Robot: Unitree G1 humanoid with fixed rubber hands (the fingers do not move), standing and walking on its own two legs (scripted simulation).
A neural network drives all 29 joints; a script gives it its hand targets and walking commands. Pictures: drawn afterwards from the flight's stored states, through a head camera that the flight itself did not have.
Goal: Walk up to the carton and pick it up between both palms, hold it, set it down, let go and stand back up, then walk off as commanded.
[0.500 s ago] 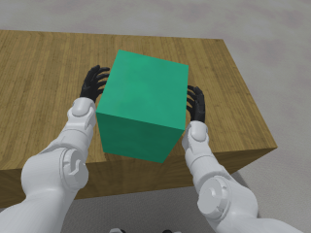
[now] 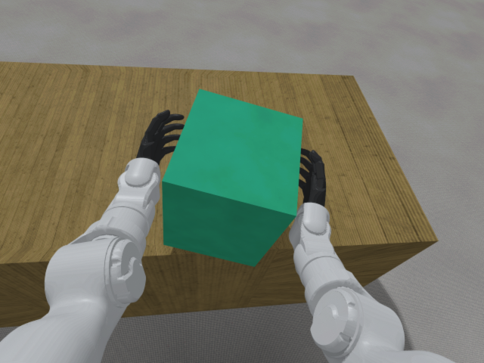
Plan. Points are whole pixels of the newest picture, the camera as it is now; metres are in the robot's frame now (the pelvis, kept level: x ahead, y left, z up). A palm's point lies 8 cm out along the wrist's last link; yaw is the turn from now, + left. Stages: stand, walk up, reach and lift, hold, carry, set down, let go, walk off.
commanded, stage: reach and lift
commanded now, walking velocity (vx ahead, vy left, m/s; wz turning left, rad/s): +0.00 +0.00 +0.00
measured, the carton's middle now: (229, 185) +0.44 +0.01 -0.02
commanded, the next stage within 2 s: none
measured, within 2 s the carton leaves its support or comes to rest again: neither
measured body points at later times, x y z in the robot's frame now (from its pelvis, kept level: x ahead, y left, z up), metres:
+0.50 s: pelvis -0.01 -0.03 +0.01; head -0.01 +0.00 +0.46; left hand +0.44 +0.13 +0.14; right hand +0.39 -0.16 +0.11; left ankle +0.03 +0.09 -0.73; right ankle +0.01 -0.17 -0.73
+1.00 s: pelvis +0.00 -0.03 +0.02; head -0.03 -0.02 +0.47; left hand +0.42 +0.14 +0.17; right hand +0.39 -0.15 +0.15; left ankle +0.03 +0.09 -0.73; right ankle +0.01 -0.17 -0.73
